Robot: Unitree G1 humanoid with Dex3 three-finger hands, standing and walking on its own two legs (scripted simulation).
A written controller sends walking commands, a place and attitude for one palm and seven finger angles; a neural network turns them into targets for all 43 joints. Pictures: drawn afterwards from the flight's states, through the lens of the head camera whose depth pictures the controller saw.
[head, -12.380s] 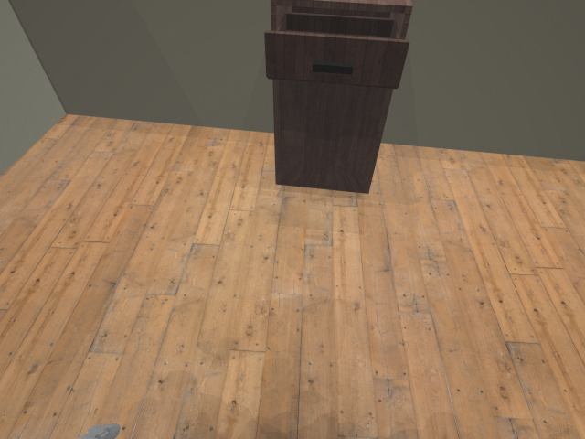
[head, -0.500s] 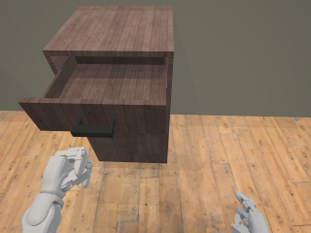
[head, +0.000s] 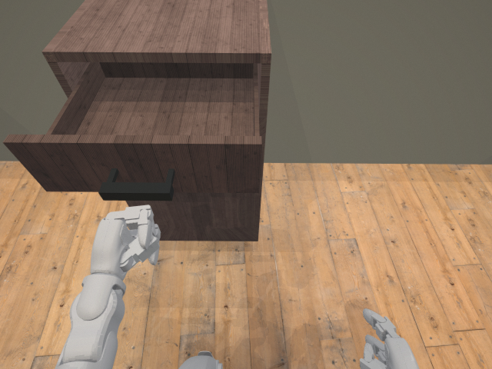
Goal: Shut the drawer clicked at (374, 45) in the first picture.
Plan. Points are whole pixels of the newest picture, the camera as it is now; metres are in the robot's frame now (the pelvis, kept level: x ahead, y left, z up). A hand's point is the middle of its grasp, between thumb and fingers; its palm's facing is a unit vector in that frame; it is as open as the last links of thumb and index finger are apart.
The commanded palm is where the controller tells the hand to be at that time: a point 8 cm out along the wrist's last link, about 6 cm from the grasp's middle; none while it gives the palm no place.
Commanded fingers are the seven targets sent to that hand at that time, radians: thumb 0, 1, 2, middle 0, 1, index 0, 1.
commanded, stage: bring the fist close to the handle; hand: left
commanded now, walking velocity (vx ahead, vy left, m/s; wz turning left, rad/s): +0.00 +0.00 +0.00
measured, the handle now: (140, 182) +0.42 +0.21 +0.05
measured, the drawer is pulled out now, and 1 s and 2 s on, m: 0.24 0.24 0.12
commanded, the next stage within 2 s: push the drawer shut in 0.46 s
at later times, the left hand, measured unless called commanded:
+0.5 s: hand (157, 241) +0.31 +0.16 +0.04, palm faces +0.02 -1.00 -0.03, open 3.3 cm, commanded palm +0.28 +0.22 +0.05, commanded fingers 0.00 0.90 0.90 -1.40 -1.60 -1.40 -1.60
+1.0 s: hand (156, 219) +0.34 +0.17 +0.05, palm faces +0.00 -1.00 -0.03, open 2.9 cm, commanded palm +0.33 +0.22 +0.05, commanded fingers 0.00 0.90 0.90 -1.40 -1.60 -1.40 -1.60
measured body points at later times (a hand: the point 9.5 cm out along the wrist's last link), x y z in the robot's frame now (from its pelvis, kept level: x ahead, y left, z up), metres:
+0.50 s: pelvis +0.00 -0.01 +0.00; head +0.05 -0.02 +0.44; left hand +0.30 +0.21 +0.05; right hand +0.14 -0.26 -0.10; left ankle +0.04 +0.11 -0.69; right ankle -0.02 -0.10 -0.69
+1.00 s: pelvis +0.00 -0.01 -0.01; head +0.06 -0.02 +0.44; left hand +0.34 +0.22 +0.05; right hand +0.13 -0.26 -0.12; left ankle +0.04 +0.11 -0.69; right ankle -0.02 -0.10 -0.69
